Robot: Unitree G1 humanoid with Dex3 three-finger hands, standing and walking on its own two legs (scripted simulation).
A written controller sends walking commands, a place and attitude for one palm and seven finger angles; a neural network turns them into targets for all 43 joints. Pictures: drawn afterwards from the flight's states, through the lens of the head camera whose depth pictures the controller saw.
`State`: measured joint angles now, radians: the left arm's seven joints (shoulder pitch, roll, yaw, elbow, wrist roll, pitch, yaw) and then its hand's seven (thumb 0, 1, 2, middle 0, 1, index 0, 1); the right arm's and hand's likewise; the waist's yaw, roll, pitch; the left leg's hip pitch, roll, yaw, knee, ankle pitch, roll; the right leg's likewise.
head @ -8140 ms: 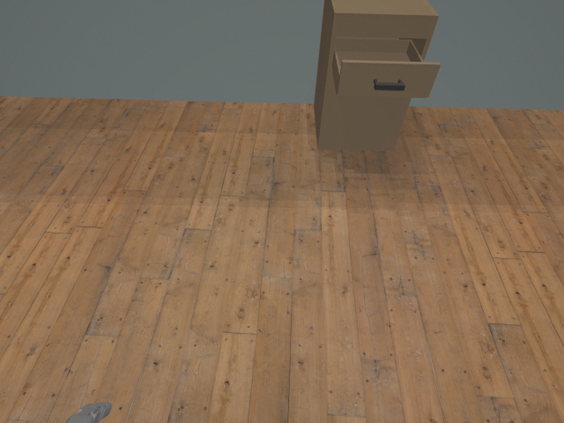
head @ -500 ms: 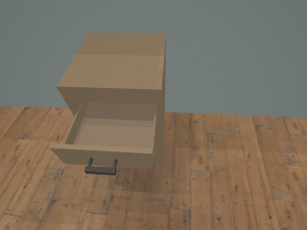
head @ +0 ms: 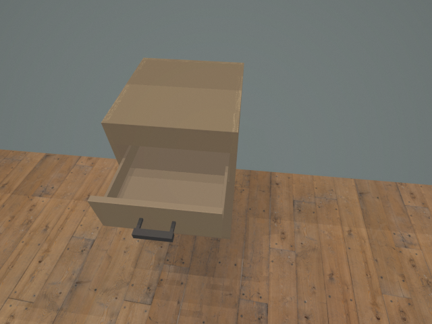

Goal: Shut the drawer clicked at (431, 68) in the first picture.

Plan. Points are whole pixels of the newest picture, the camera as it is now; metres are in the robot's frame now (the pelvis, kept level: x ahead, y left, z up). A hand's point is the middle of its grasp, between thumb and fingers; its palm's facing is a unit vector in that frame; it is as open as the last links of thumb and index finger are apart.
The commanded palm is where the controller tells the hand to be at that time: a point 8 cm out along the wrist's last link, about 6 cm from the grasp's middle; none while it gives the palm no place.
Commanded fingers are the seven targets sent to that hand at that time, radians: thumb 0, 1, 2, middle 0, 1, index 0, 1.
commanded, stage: come to a stop and stand still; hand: left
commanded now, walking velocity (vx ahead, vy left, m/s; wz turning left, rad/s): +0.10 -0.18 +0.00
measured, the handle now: (155, 228) +0.40 +0.22 -0.22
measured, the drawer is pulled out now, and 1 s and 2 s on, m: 0.23 0.23 0.23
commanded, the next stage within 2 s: look again from close up in 0.18 s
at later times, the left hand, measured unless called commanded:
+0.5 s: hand out of the picture +0.01 +0.16 -0.17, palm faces +0.03 -0.97 -0.23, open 7.3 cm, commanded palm none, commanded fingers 0.00 0.90 0.90 -0.20 -0.30 -0.20 -0.30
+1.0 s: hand out of the picture +0.10 +0.18 -0.11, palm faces +0.20 -0.96 -0.20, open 7.2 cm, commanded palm +0.10 +0.22 -0.08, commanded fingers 0.00 0.90 0.90 -0.32 -0.43 -0.32 -0.43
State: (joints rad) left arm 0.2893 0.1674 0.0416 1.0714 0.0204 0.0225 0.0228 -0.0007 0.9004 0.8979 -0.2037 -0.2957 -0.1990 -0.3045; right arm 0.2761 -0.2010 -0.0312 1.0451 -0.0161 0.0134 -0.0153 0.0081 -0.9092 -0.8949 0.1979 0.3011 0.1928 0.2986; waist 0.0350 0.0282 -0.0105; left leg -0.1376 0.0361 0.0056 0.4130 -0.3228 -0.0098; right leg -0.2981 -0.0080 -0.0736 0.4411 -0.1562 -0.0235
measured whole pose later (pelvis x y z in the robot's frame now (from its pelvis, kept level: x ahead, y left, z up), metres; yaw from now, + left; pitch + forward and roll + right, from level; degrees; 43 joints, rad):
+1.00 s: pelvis +0.00 -0.01 +0.00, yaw +0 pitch +0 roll +0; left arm 0.45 0.15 0.01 0.48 -0.11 -0.03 0.07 0.02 0.93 0.90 -0.21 -0.31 -0.21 -0.32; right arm 0.34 -0.19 0.01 0.96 0.03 -0.16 -0.07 0.01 -0.91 -0.89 0.20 0.30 0.20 0.30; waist 0.01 0.04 0.01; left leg -0.17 0.04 0.01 0.50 -0.34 -0.03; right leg -0.26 0.02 -0.06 0.53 -0.28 -0.05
